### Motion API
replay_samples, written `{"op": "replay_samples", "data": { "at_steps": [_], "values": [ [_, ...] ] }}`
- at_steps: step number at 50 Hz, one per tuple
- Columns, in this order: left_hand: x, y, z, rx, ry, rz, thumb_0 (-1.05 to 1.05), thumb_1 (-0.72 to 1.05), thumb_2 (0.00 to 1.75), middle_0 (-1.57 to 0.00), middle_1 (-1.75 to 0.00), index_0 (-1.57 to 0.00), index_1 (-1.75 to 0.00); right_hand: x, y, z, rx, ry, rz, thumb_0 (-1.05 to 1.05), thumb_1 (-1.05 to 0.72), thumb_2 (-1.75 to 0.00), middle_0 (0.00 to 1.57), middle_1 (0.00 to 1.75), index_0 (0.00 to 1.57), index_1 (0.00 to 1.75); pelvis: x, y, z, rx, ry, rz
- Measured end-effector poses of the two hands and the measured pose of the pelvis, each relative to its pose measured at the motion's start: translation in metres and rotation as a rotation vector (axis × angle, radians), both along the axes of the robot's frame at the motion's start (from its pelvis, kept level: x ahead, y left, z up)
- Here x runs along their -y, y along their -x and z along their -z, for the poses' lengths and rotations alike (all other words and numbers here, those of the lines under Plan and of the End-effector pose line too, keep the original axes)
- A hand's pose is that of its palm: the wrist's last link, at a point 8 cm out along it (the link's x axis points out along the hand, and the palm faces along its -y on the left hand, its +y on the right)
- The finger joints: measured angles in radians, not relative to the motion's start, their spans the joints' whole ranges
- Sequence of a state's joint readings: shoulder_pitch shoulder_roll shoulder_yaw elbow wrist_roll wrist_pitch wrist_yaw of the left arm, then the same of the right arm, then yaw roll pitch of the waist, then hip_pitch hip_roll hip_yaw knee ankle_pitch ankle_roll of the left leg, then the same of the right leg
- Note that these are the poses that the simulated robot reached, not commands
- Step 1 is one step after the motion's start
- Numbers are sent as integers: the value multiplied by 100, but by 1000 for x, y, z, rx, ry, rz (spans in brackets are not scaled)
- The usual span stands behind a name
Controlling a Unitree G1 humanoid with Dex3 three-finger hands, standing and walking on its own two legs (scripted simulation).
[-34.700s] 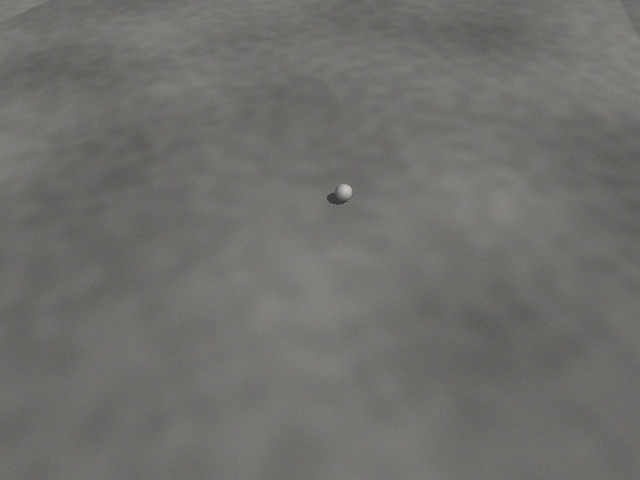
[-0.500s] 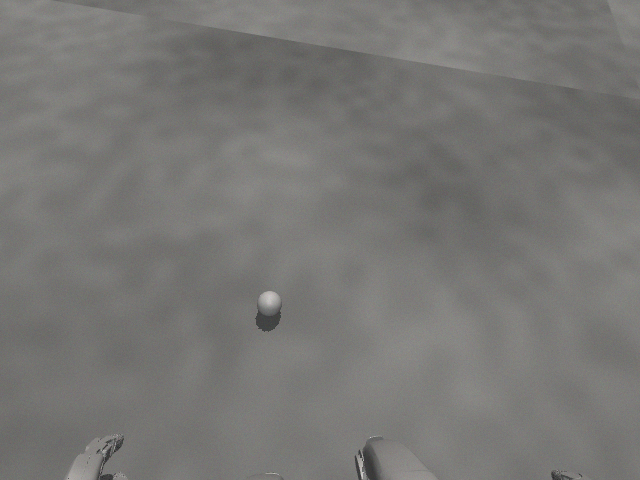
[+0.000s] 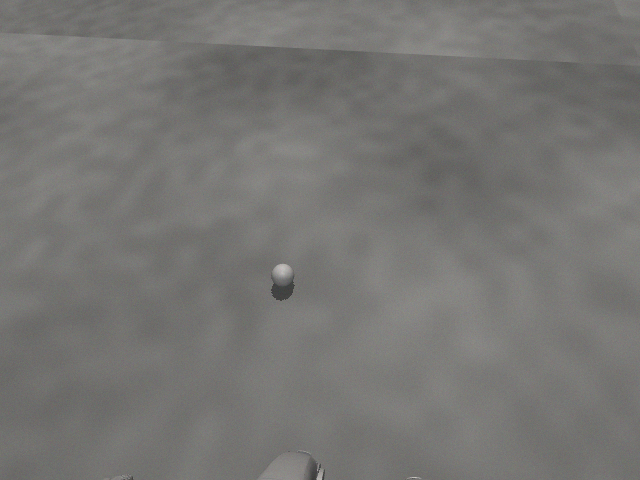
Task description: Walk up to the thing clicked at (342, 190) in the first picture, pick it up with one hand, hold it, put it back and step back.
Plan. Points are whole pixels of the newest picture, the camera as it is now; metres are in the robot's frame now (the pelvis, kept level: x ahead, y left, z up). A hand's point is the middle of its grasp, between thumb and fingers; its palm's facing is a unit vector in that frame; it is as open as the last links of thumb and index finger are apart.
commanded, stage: step back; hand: left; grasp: from above
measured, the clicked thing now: (282, 275) +0.83 +0.23 -0.72
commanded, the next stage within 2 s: stand in 1.66 s
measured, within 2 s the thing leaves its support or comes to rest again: neither
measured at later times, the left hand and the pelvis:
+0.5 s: hand out of the picture -0.12 +0.25 -0.16, palm faces -0.04 -0.92 -0.40, open 7.4 cm; pelvis -0.19 -0.02 -0.01, yaw -2 degrees
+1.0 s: hand out of the picture -0.21 +0.25 -0.14, palm faces +0.05 -0.92 -0.39, open 7.4 cm; pelvis -0.26 -0.03 +0.01, yaw +3 degrees
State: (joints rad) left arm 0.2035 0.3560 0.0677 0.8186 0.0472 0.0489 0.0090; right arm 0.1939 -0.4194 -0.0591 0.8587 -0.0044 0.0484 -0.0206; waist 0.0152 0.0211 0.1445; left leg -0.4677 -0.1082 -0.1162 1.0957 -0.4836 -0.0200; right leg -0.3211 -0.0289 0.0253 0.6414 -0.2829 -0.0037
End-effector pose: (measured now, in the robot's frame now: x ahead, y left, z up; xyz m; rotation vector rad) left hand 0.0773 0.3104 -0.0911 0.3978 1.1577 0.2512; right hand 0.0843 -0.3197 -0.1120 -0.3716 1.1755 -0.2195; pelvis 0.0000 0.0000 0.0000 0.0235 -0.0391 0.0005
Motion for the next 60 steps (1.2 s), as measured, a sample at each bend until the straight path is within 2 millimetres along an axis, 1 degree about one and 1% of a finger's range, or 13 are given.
{"op": "replay_samples", "data": {
  "at_steps": [3, 7, 13, 19, 24, 29, 33, 38, 44, 48, 52, 55, 60],
  "values": [
    [-6, 6, 2, 56, -6, 2, 0, 90, 90, -21, -30, -20, -30, -4, 31, 3, -52, 11, -18, 1, -90, -89, 20, 30, 20, 30, -2, 22, 3, -2, 10, -33],
    [-16, 20, 15, 114, 12, -3, 0, 90, 90, -21, -30, -20, -30, -15, 66, 5, -82, 27, -38, 1, -90, -89, 20, 30, 20, 30, -8, 56, 12, 16, -9, -59],
    [-12, 62, 17, 79, 53, -25, 0, 90, 90, -20, -30, -20, -30, -23, 104, -13, -50, 24, -50, 1, -90, -89, 20, 30, 20, 30, -6, 98, 0, 13, 37, -48],
    [-3, 127, 22, 5, 56, -10, 0, 90, 90, -20, -30, -20, -30, -10, 118, -24, 48, 39, -55, 1, -90, -89, 20, 30, 20, 30, 4, 142, -1, -3, 47, -3],
    [12, 187, 28, -60, 34, 1, 0, 90, 90, -20, -30, -20, -30, 14, 140, -14, 112, 28, -52, 1, -90, -89, 20, 30, 20, 30, 21, 184, 10, -7, 35, 38],
    [29, 254, 15, -103, 26, -37, 0, 90, 90, -20, -30, -20, -30, 28, 183, -7, 74, 4, -17, 1, -90, -89, 20, 30, 20, 30, 33, 215, 3, 6, 15, 31],
    [30, 284, 4, -97, 8, -69, 0, 90, 90, -21, -30, -20, -30, 31, 221, -3, 17, -11, -24, 1, -90, -89, 20, 30, 20, 30, 34, 231, -3, 1, 1, 2],
    [19, 301, 1, -28, -5, -99, 0, 90, 90, -21, -30, -20, -30, 26, 260, 6, -87, -18, -54, 1, -90, -89, 20, 30, 20, 30, 32, 246, 0, 0, 16, -54],
    [8, 312, 10, -33, 21, -119, 0, 90, 90, -20, -30, -20, -30, 7, 274, 2, -60, -41, -54, 1, -90, -89, 20, 30, 20, 30, 23, 256, 0, 14, -6, -69],
    [12, 307, 10, -33, 40, -98, 0, 90, 90, -20, -30, -20, -30, 5, 275, -6, -13, -50, -49, 1, -90, -89, 20, 30, 20, 30, 28, 257, -5, 14, 3, -61],
    [23, 296, 9, -19, 42, -72, 0, 90, 90, -20, -30, -20, -30, 17, 270, -6, 9, -54, -34, 1, -90, -89, 20, 30, 20, 30, 38, 255, -4, 14, 11, -50],
    [34, 291, 10, 5, 30, -73, 0, 90, 90, -20, -30, -20, -30, 30, 262, 1, 2, -46, -27, 1, -90, -89, 20, 30, 20, 30, 47, 251, 1, 19, 34, -53],
    [46, 291, 5, 19, 40, -110, 0, 90, 90, -20, -30, -20, -30, 37, 244, 0, -26, -32, -55, 1, -90, -89, 20, 30, 20, 30, 49, 240, -4, 14, 31, -72]
  ]
}}
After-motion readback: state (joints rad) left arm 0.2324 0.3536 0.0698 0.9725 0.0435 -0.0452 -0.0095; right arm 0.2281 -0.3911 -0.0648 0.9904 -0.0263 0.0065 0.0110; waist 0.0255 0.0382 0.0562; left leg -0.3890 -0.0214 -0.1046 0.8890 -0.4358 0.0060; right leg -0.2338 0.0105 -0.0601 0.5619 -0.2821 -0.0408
